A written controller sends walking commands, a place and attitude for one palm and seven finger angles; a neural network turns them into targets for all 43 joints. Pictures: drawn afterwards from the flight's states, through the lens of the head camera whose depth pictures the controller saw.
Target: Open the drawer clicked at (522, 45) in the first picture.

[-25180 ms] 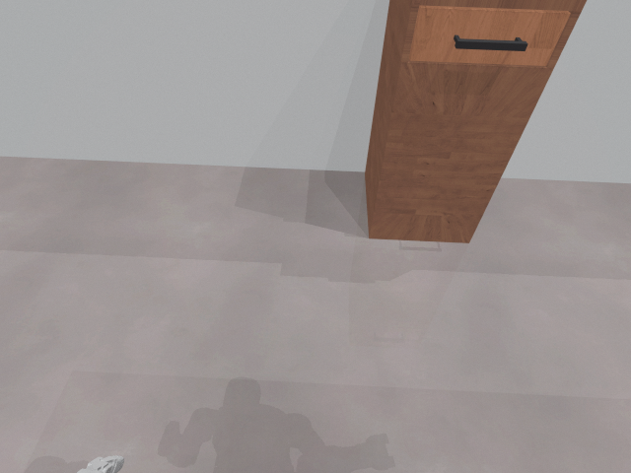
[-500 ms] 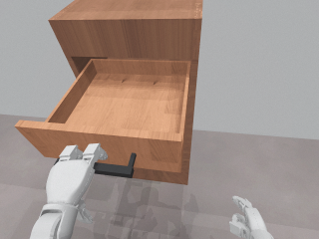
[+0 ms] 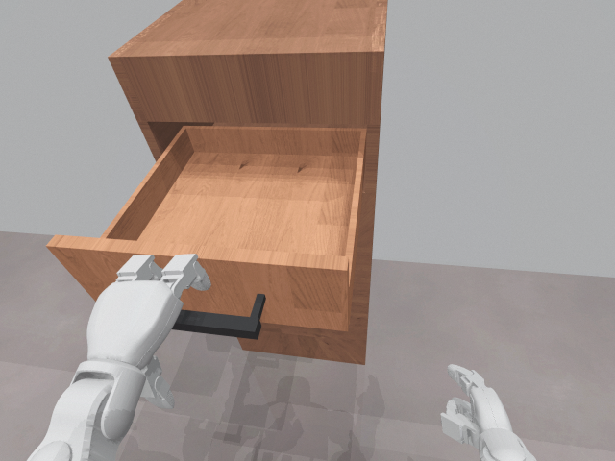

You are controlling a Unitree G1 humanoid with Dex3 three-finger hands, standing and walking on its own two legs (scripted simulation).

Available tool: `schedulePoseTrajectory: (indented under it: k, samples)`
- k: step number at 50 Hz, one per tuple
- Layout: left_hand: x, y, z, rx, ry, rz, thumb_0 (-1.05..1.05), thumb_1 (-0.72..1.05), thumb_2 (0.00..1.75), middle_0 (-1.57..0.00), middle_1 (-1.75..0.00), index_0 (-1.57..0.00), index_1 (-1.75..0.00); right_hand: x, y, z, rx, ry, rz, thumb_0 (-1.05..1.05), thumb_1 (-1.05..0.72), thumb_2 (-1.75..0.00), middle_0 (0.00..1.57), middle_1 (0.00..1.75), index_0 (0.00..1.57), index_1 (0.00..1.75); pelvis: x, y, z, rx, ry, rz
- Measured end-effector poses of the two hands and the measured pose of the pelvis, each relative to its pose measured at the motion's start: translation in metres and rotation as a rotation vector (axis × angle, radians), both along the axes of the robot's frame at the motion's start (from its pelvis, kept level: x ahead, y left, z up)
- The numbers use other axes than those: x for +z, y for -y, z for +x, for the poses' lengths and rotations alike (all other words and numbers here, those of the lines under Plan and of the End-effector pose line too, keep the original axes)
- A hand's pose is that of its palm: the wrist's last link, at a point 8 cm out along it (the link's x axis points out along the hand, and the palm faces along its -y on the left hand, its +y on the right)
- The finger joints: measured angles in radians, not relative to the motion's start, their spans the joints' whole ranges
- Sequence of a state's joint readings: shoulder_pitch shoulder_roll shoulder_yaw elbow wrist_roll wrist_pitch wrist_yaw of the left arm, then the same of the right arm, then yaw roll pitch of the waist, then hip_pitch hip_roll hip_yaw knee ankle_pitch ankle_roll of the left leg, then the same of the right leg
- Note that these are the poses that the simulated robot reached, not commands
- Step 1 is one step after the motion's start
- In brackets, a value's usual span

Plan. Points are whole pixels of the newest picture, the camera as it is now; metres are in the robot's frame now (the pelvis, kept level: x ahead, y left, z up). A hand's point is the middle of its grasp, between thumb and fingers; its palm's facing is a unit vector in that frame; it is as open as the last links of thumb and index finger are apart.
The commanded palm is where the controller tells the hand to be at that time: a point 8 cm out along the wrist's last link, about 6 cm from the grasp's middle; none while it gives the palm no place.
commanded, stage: lift the hand off the handle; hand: left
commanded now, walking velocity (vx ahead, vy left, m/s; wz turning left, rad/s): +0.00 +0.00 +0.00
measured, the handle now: (193, 308) +0.27 +0.20 +0.08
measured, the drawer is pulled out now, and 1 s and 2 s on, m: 0.30 0.30 0.30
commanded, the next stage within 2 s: draw the hand back to the body in 0.92 s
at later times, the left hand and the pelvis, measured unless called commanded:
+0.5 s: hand (140, 292) +0.22 +0.21 +0.18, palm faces +0.20 -0.10 -0.97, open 13.9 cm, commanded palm +0.18 +0.21 +0.23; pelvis +0.00 +0.00 +0.01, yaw +0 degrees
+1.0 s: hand (131, 254) +0.24 +0.20 +0.22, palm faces +0.21 -0.09 -0.97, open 13.9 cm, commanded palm +0.19 +0.20 +0.28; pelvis -0.01 +0.00 +0.00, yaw +0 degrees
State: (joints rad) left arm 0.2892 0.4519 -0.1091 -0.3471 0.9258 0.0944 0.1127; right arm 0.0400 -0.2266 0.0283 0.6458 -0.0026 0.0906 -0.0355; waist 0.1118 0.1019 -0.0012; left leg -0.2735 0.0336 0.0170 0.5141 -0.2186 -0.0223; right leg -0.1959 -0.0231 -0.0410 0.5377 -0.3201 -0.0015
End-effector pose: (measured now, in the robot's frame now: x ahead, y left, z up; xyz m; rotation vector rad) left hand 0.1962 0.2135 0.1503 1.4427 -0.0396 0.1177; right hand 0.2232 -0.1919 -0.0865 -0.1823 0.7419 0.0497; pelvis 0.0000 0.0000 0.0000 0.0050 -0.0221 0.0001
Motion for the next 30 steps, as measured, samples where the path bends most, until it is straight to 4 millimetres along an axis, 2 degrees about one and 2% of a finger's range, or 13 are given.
schedulePoseTrajectory:
  k: [13, 30]
  samples:
    - [0.042, -0.004, -0.005, 0.012, 0.053, 0.005, 0.0, -0.49, 0.3, -0.33, -1.2, -0.36, -1.22, 0.007, 0.004, 0.007, 0.011, 0.017, 0.012, 0.01, -0.91, -0.9, 0.2, 0.3, 0.2, 0.3, 0.004, 0.001, 0.002, 0.001, 0.021, 0.001]
    - [0.087, 0.001, -0.002, -0.015, 0.113, 0.027, 0.0, -0.5, 0.3, -0.32, -1.2, -0.32, -1.2, 0.015, -0.011, 0.017, 0.058, 0.05, 0.069, 0.01, -0.91, -0.9, 0.2, 0.3, 0.2, 0.3, 0.006, 0.0, -0.001, 0.004, 0.039, 0.004]
